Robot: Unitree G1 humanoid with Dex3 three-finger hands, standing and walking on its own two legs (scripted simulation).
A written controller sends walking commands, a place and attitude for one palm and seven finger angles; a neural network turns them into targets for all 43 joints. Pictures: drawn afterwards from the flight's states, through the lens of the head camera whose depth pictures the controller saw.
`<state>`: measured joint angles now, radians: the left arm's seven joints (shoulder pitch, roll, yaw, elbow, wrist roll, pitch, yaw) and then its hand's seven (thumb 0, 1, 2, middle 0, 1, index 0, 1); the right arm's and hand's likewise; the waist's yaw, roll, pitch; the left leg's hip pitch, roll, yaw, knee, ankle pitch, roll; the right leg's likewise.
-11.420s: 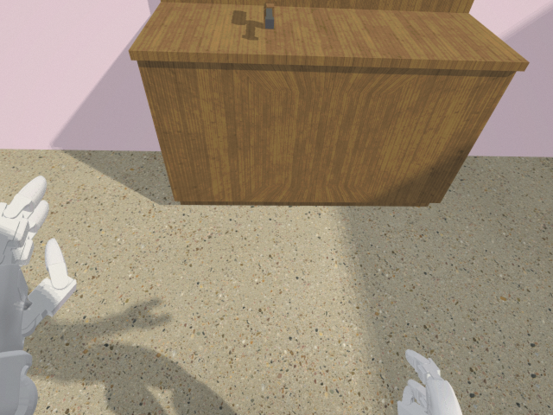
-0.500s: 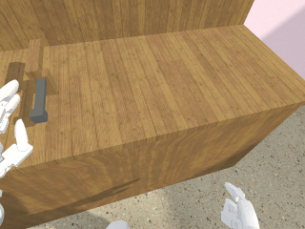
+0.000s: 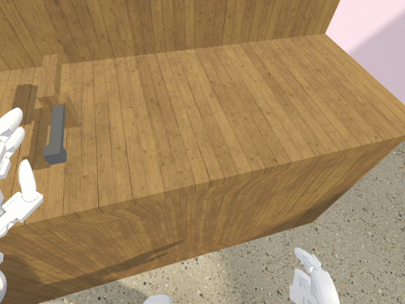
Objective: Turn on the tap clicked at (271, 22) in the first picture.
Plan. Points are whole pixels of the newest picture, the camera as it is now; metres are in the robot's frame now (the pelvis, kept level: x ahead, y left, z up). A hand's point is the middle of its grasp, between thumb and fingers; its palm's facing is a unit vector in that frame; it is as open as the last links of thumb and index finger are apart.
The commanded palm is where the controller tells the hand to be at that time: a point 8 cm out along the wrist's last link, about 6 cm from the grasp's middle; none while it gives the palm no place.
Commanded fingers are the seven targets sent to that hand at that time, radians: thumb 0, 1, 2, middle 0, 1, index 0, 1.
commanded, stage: shuffle to correct the standing spot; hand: left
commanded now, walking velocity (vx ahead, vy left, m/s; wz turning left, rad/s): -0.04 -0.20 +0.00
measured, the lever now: (55, 154) +0.34 +0.30 +0.09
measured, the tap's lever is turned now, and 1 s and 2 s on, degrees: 0 0 0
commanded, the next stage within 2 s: none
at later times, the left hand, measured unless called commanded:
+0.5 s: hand (41, 196) +0.22 +0.24 +0.17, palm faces +0.33 -0.84 -0.42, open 7.4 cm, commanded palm +0.16 +0.28 +0.18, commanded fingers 0.00 0.90 0.90 -0.20 -0.30 -0.20 -0.30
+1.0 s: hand (46, 195) +0.23 +0.24 +0.17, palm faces +0.33 -0.85 -0.41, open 7.4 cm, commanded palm +0.16 +0.27 +0.18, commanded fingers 0.00 0.90 0.90 -0.20 -0.30 -0.20 -0.30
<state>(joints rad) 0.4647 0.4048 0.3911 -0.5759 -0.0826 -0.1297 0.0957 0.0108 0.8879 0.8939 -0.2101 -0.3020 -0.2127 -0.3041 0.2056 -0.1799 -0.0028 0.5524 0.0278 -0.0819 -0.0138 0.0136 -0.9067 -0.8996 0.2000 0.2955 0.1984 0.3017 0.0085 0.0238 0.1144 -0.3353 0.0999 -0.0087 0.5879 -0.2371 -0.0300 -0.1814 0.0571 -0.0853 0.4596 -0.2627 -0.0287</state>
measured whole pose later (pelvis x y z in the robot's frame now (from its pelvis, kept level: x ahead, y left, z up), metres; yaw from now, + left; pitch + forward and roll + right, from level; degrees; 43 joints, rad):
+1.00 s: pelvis +0.00 -0.01 +0.00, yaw +0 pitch -1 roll -3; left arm 0.47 0.40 0.38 -0.58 -0.09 -0.12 0.10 0.01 0.89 0.89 -0.21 -0.30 -0.21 -0.30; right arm 0.20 -0.19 -0.01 0.55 0.03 -0.07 -0.02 0.01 -0.91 -0.90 0.20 0.30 0.20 0.30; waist 0.00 0.02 0.11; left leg -0.34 0.10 -0.01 0.59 -0.24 -0.04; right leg -0.19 0.06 -0.09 0.48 -0.28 -0.04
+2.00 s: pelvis +0.00 -0.01 +0.00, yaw +1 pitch -1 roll -3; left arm 0.48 0.41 0.38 -0.58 -0.09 -0.12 0.11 0.01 0.89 0.89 -0.21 -0.30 -0.21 -0.30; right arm 0.20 -0.18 0.00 0.55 0.03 -0.07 -0.01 0.01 -0.91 -0.90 0.20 0.30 0.20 0.30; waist 0.00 0.03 0.10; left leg -0.33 0.10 -0.02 0.58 -0.24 -0.04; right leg -0.17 0.06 -0.10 0.44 -0.26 -0.04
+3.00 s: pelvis +0.01 +0.00 +0.00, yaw +1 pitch -1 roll -3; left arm 0.48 0.40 0.37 -0.59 -0.10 -0.10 0.11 0.01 0.89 0.89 -0.21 -0.30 -0.21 -0.30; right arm 0.19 -0.20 -0.01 0.54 0.03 -0.06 -0.02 0.01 -0.91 -0.90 0.20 0.30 0.20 0.30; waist 0.00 0.02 0.10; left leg -0.35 0.10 -0.02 0.62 -0.26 -0.04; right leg -0.19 0.06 -0.10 0.50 -0.30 -0.03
